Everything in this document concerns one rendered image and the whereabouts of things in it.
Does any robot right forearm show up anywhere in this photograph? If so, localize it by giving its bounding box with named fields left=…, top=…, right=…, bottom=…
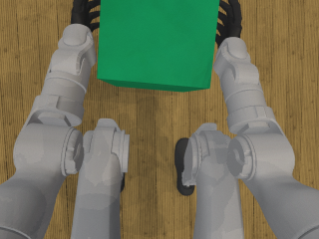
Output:
left=213, top=37, right=295, bottom=168

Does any robot left upper arm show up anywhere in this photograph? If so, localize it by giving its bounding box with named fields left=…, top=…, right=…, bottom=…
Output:
left=0, top=122, right=85, bottom=239

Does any robot left shin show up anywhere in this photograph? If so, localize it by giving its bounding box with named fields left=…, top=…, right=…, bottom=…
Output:
left=83, top=118, right=124, bottom=180

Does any robot shin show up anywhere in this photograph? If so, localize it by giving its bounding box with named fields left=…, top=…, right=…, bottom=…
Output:
left=181, top=122, right=231, bottom=186
left=83, top=118, right=124, bottom=180

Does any robot right shin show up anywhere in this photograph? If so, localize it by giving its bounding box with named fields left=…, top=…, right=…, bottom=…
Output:
left=181, top=122, right=231, bottom=186

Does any robot right upper arm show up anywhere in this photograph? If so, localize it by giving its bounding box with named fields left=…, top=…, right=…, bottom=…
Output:
left=226, top=132, right=319, bottom=239

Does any robot left hand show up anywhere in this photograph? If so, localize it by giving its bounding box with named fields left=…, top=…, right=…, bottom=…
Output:
left=70, top=0, right=101, bottom=33

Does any robot right hand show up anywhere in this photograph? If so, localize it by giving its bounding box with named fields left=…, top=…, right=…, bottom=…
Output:
left=215, top=0, right=242, bottom=49

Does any robot left forearm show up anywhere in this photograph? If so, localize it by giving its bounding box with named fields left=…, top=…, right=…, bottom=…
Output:
left=13, top=23, right=97, bottom=168

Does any carton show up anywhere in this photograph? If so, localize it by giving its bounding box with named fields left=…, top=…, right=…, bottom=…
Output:
left=97, top=0, right=220, bottom=93

